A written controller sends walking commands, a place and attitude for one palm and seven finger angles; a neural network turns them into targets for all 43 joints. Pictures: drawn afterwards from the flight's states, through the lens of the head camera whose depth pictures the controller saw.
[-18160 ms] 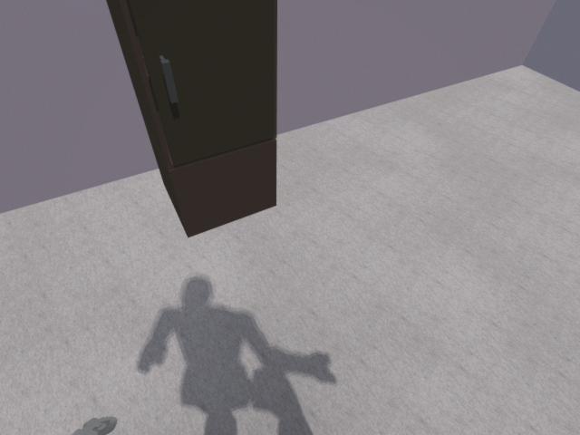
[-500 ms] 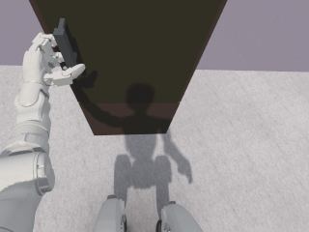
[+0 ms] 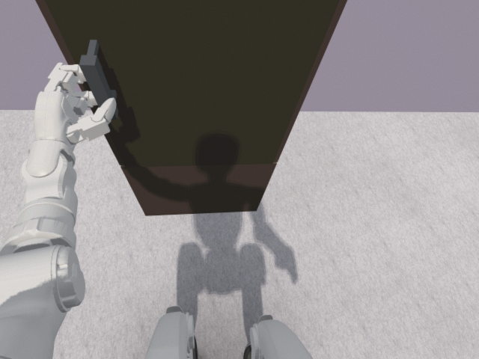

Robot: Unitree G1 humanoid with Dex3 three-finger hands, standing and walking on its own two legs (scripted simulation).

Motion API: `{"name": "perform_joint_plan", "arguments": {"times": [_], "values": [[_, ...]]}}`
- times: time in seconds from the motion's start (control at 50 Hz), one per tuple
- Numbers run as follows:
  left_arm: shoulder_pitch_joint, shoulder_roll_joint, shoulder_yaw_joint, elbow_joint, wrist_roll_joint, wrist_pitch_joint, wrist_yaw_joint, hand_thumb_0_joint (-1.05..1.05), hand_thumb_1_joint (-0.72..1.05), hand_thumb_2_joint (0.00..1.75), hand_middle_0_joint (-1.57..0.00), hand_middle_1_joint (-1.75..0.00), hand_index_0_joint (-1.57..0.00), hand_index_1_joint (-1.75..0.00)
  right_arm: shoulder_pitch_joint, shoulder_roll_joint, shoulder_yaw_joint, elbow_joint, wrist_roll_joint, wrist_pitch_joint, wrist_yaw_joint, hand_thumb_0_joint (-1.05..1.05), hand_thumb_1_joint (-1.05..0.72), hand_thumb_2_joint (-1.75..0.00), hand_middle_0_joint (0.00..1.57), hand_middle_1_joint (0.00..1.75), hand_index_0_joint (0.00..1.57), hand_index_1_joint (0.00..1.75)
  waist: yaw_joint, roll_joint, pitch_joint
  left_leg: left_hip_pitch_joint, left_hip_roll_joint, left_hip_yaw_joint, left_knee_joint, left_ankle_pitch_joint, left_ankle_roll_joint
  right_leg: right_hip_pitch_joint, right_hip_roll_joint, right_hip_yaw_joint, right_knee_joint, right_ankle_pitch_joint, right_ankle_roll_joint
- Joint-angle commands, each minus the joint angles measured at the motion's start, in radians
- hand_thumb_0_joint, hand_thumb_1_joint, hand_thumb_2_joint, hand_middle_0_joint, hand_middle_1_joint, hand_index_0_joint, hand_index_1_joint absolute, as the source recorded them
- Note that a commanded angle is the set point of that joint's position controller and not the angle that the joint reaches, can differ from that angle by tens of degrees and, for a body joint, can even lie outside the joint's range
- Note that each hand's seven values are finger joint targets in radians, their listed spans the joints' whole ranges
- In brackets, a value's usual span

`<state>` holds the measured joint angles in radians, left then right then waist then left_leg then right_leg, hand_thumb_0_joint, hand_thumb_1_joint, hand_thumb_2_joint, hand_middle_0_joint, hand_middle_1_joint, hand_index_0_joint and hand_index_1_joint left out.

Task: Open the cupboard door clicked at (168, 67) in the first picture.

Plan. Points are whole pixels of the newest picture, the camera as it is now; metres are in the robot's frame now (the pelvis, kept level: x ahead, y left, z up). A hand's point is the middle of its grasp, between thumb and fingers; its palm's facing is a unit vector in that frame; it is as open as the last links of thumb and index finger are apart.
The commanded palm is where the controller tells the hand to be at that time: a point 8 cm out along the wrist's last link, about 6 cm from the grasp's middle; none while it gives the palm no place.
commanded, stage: pull the door open along its arc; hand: left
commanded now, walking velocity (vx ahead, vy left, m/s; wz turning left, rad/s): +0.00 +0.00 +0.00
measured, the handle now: (102, 81) +0.55 +0.21 +0.07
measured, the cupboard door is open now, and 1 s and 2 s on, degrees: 0 21 21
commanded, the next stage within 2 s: open thumb and fingers to let go in 0.78 s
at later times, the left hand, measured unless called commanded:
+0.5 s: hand (108, 208) +0.34 +0.17 +0.06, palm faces +0.22 -0.97 +0.09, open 6.2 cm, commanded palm +0.28 +0.22 +0.06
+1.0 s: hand (140, 318) +0.20 +0.12 +0.05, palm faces +0.25 -0.97 +0.00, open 5.1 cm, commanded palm +0.17 +0.17 +0.06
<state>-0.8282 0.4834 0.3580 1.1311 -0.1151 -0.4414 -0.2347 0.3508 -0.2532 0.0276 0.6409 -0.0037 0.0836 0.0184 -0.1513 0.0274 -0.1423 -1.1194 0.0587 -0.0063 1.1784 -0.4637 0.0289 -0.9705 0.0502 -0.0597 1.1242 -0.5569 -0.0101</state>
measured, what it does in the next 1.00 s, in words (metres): stands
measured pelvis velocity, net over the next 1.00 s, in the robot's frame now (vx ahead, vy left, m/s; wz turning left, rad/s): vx -0.02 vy -0.03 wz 0.07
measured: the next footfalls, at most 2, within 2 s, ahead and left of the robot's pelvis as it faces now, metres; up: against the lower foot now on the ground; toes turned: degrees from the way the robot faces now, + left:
none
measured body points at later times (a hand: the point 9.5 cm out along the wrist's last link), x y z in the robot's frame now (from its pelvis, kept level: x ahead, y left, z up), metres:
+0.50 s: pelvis +0.02 +0.00 +0.02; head +0.08 +0.01 +0.47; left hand +0.32 +0.22 +0.05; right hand +0.15 -0.24 -0.08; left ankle +0.04 +0.10 -0.64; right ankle -0.01 -0.12 -0.64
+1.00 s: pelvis -0.02 -0.03 +0.00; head +0.02 -0.02 +0.45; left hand +0.18 +0.17 +0.06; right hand +0.19 -0.22 -0.07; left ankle +0.04 +0.10 -0.64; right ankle -0.01 -0.12 -0.64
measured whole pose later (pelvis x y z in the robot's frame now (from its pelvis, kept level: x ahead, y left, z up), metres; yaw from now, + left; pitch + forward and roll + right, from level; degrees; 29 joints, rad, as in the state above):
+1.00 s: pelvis -0.02 -0.03 +0.00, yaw +4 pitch +13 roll -2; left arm 0.42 0.09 -0.10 -0.05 -0.07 -0.43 0.17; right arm 0.21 -0.20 0.04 0.46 -0.03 -0.05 0.00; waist -0.01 0.04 -0.15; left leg -0.95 0.02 -0.05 1.16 -0.44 -0.01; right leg -0.81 0.02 -0.10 1.16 -0.58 -0.05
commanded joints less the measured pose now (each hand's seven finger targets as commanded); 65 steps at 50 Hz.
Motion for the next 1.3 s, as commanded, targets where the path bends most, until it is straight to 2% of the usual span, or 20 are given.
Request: {"name": "perform_joint_plan", "arguments": {"times": [0.0,0.14,0.24,0.3,0.32,0.36,0.38,0.44,0.48,0.54,0.62,0.7,0.78,0.84,0.86,0.92,0.98,1.04,1.16,1.28], "values": [[-0.263,0.190,0.028,-0.237,-0.038,-0.063,-0.038,0.00,0.90,0.90,-0.40,-1.35,-0.40,-1.35,0.138,-0.185,-0.070,-0.082,0.006,-0.003,-0.017,0.00,-0.90,-0.90,0.20,0.30,0.20,0.30,0.026,0.105,-0.470,0.547,-0.027,-0.056,-0.124,0.396,0.003,0.081,0.025,0.020,-0.152,0.392,-0.017],[0.006,0.140,0.026,-0.411,-0.086,-0.048,-0.051,0.00,0.90,0.90,-0.40,-1.35,-0.40,-1.35,0.103,-0.179,-0.081,-0.143,0.022,0.001,-0.010,0.00,-0.90,-0.90,0.20,0.30,0.20,0.30,0.079,0.074,-0.493,0.565,-0.032,-0.033,-0.156,0.450,0.002,0.172,0.025,0.018,-0.161,0.470,-0.014],[0.305,0.035,-0.016,-0.609,-0.131,-0.038,-0.039,0.00,0.90,0.90,-0.40,-1.35,-0.40,-1.35,0.058,-0.164,-0.087,-0.193,0.033,-0.013,0.006,0.00,-0.90,-0.90,0.20,0.30,0.20,0.30,0.121,0.051,-0.447,0.572,-0.039,-0.012,-0.193,0.475,0.002,0.242,0.023,0.012,-0.184,0.519,-0.012],[0.467,-0.040,-0.064,-0.726,-0.156,-0.031,-0.029,0.00,0.90,0.90,-0.40,-1.35,-0.40,-1.35,0.023,-0.153,-0.089,-0.221,0.038,-0.028,0.011,0.00,-0.90,-0.90,0.20,0.30,0.20,0.30,0.124,0.019,-0.387,0.553,-0.042,-0.002,-0.211,0.455,0.004,0.268,0.022,0.012,-0.197,0.531,-0.008],[0.510,-0.076,0.007,-0.797,-0.204,-0.028,0.064,0.00,0.90,0.90,-0.40,-1.35,-0.40,-1.35,0.002,-0.128,-0.086,-0.230,0.033,-0.043,0.011,0.00,-0.90,-0.90,0.20,0.30,0.20,0.30,0.190,0.039,-0.380,0.545,-0.042,0.002,-0.222,0.480,-0.003,0.291,0.020,0.001,-0.195,0.527,-0.012],[0.631,-0.180,-0.047,-0.842,-0.193,-0.008,0.182,0.00,0.90,0.90,-0.40,-1.35,-0.40,-1.35,-0.027,-0.119,-0.082,-0.236,0.026,-0.059,0.020,0.00,-0.90,-0.90,0.20,0.30,0.20,0.30,0.179,0.015,-0.318,0.537,-0.035,-0.002,-0.239,0.442,-0.016,0.253,0.018,-0.015,-0.194,0.466,-0.006],[0.653,-0.201,-0.079,-0.882,-0.168,-0.009,0.223,0.00,0.90,0.90,-0.40,-1.35,-0.40,-1.35,-0.036,-0.118,-0.082,-0.237,0.022,-0.064,0.024,0.00,-0.90,-0.90,0.20,0.30,0.20,0.30,0.168,0.005,-0.303,0.532,-0.034,-0.008,-0.238,0.428,-0.018,0.243,0.017,-0.016,-0.187,0.449,-0.007],[0.798,-0.227,-0.125,-1.012,-0.077,-0.030,0.345,0.00,0.90,0.90,-0.40,-1.35,-0.40,-1.35,-0.069,-0.106,-0.082,-0.256,0.000,-0.071,0.034,0.00,-0.90,-0.90,0.20,0.30,0.20,0.30,0.183,0.010,-0.314,0.539,-0.036,-0.008,-0.230,0.444,-0.019,0.256,0.009,-0.010,-0.160,0.458,-0.008],[0.816,-0.245,-0.202,-1.112,-0.003,-0.053,0.380,0.00,0.90,0.90,-0.40,-1.35,-0.40,-1.35,-0.082,-0.104,-0.082,-0.267,-0.011,-0.071,0.041,0.00,-0.90,-0.90,0.20,0.30,0.20,0.30,0.158,0.003,-0.304,0.541,-0.035,-0.013,-0.219,0.423,-0.014,0.242,0.004,-0.005,-0.151,0.450,-0.009],[0.838,-0.253,-0.307,-1.289,0.050,-0.109,0.347,0.00,0.90,0.90,-0.40,-1.35,-0.40,-1.35,-0.101,-0.105,-0.090,-0.278,-0.018,-0.082,0.025,0.00,-0.90,-0.90,0.20,0.30,0.20,0.30,0.119,0.028,-0.331,0.571,-0.037,-0.021,-0.197,0.375,-0.003,0.236,-0.003,0.014,-0.160,0.434,-0.011],[0.866,-0.299,-0.391,-1.374,-0.004,-0.148,0.259,0.00,0.90,0.90,-0.40,-1.35,-0.40,-1.35,-0.143,-0.093,-0.074,-0.274,-0.007,-0.118,-0.016,0.00,-0.90,-0.90,0.20,0.30,0.20,0.30,0.077,0.025,-0.244,0.538,-0.041,-0.045,-0.202,0.197,0.001,0.187,-0.002,0.015,-0.201,0.278,-0.012],[1.086,-0.357,-0.394,-1.315,-0.052,-0.097,0.249,0.00,0.90,0.90,-0.40,-1.35,-0.40,-1.35,-0.199,-0.079,-0.058,-0.292,0.004,-0.140,-0.030,0.00,-0.90,-0.90,0.20,0.30,0.20,0.30,0.123,0.025,-0.164,0.473,-0.051,-0.054,-0.238,0.058,-0.007,0.173,-0.002,-0.002,-0.219,0.149,-0.017],[1.300,-0.363,-0.418,-1.368,-0.028,-0.011,0.281,0.00,0.90,0.90,-0.40,-1.35,-0.40,-1.35,-0.209,-0.072,-0.048,-0.351,0.005,-0.139,-0.021,0.00,-0.90,-0.90,0.20,0.30,0.20,0.30,0.154,0.000,-0.141,0.442,-0.060,-0.044,-0.260,0.043,-0.004,0.214,-0.010,0.000,-0.233,0.131,-0.017],[1.093,-0.344,-0.430,-1.454,0.023,-0.011,0.355,0.00,0.90,0.90,-0.40,-1.35,-0.40,-1.35,-0.217,-0.067,-0.042,-0.351,-0.012,-0.148,-0.028,0.00,-0.90,-0.90,0.20,0.30,0.20,0.30,0.114,0.005,-0.125,0.403,-0.062,-0.053,-0.217,-0.005,0.002,0.157,-0.019,0.018,-0.225,0.071,-0.012],[1.137,-0.365,-0.430,-1.448,0.033,-0.022,0.385,0.00,0.90,0.90,-0.40,-1.35,-0.40,-1.35,-0.215,-0.056,-0.041,-0.348,-0.017,-0.156,-0.027,0.00,-0.90,-0.90,0.20,0.30,0.20,0.30,0.125,0.006,-0.117,0.392,-0.062,-0.055,-0.214,-0.028,-0.002,0.146,-0.018,0.018,-0.220,0.039,-0.015],[1.051,-0.324,-0.394,-1.457,0.054,-0.074,0.435,0.00,0.69,0.81,-0.38,-1.33,-0.38,-1.33,-0.209,-0.057,-0.039,-0.326,-0.027,-0.173,-0.031,0.00,-0.90,-0.90,0.20,0.30,0.20,0.30,0.108,-0.014,-0.110,0.347,-0.062,-0.059,-0.178,-0.068,-0.002,0.110,-0.017,0.038,-0.214,-0.018,-0.016],[1.079,-0.332,-0.392,-1.428,0.044,-0.101,0.425,0.00,0.48,0.72,-0.37,-1.30,-0.37,-1.30,-0.212,-0.053,-0.041,-0.315,-0.024,-0.189,-0.029,0.00,-0.90,-0.90,0.20,0.30,0.20,0.30,0.123,-0.002,-0.163,0.335,-0.066,-0.045,-0.154,-0.043,-0.004,0.132,-0.024,0.067,-0.221,-0.027,-0.017],[1.152,-0.333,-0.398,-1.407,0.023,-0.062,0.388,0.00,0.27,0.63,-0.35,-1.28,-0.35,-1.28,-0.208,-0.059,-0.044,-0.321,-0.015,-0.190,-0.028,0.00,-0.90,-0.90,0.20,0.30,0.20,0.30,0.141,0.018,-0.192,0.344,-0.067,-0.029,-0.158,0.002,-0.002,0.180,-0.031,0.091,-0.244,0.006,-0.015],[1.277,-0.331,-0.372,-1.411,-0.022,0.041,0.352,0.00,-0.15,0.45,-0.32,-1.24,-0.32,-1.24,-0.180,-0.066,-0.047,-0.344,-0.002,-0.174,-0.041,0.00,-0.90,-0.90,0.20,0.30,0.20,0.30,0.149,-0.077,-0.171,0.346,-0.065,-0.019,-0.177,0.087,-0.001,0.277,-0.048,0.109,-0.282,0.150,0.010],[1.274,-0.348,-0.370,-1.457,-0.002,-0.071,0.395,0.00,-0.50,0.30,-0.30,-1.20,-0.30,-1.20,-0.172,-0.059,-0.058,-0.317,-0.019,-0.199,-0.040,0.00,-0.90,-0.90,0.20,0.30,0.20,0.30,0.138,-0.063,-0.170,0.358,-0.065,-0.028,-0.148,0.143,-0.001,0.218,-0.034,0.058,-0.198,0.270,0.004]]}}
